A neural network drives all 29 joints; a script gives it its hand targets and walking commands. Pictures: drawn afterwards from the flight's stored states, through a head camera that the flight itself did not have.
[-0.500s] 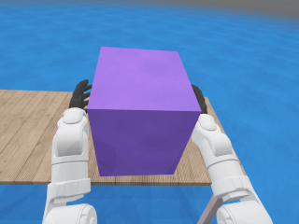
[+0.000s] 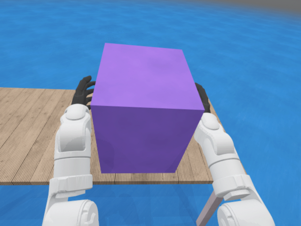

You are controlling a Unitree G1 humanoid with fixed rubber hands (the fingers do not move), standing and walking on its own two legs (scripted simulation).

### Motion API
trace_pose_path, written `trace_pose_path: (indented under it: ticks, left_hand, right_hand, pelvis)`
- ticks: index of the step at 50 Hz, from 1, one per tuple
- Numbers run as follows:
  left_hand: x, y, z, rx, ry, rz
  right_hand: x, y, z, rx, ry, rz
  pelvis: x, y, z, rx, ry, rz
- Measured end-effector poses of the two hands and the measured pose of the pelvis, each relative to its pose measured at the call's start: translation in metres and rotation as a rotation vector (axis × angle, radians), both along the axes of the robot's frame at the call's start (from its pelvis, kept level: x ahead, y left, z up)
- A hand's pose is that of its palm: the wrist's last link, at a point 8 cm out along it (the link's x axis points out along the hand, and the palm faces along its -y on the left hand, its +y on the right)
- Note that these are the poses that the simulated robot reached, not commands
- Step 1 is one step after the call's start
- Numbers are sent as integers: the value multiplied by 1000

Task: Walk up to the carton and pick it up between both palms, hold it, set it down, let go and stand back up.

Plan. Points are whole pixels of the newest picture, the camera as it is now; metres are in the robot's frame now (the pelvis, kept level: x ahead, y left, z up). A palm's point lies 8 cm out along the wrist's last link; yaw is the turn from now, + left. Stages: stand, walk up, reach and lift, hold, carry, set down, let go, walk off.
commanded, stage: hold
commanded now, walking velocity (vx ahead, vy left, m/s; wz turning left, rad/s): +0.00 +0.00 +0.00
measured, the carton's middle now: (141, 111) +0.40 +0.01 +0.15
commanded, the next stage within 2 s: none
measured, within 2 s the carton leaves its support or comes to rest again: neither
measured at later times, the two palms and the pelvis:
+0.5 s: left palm (75, 109) +0.35 +0.18 +0.19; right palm (196, 112) +0.36 -0.13 +0.18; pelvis +0.01 +0.01 +0.00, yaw +0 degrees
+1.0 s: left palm (77, 109) +0.34 +0.17 +0.20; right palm (200, 112) +0.35 -0.14 +0.19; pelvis -0.01 +0.00 +0.00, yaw +0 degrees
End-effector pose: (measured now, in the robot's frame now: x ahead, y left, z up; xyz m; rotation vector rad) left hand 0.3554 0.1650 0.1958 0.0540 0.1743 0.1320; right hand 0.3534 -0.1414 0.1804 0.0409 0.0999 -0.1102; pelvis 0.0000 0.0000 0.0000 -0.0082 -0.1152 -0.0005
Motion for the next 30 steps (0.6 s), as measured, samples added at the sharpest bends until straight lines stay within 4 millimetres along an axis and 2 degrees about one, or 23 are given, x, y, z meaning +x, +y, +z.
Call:
trace_pose_path:
  ticks: [9,19,30]
  left_hand:
    - [1,7,-8,2,16,14]
    - [-4,14,-5,-7,-3,28]
    - [-5,8,-3,1,5,17]
  right_hand:
    - [4,7,-7,-5,15,11]
    - [5,13,-1,-15,-5,24]
    - [0,8,-4,-4,3,10]
  pelvis:
    - [6,4,0,-2,0,-3]
    - [9,6,0,-6,-5,1]
    - [5,7,0,-7,-12,2]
